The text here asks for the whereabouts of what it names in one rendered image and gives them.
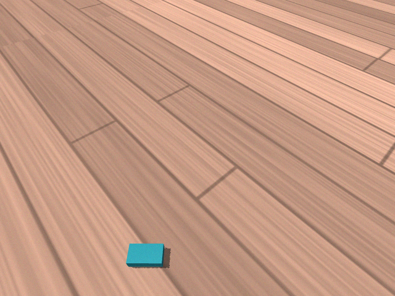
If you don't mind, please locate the carton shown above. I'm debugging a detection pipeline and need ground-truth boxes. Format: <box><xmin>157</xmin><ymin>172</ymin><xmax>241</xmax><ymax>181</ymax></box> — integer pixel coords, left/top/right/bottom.
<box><xmin>126</xmin><ymin>244</ymin><xmax>165</xmax><ymax>267</ymax></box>

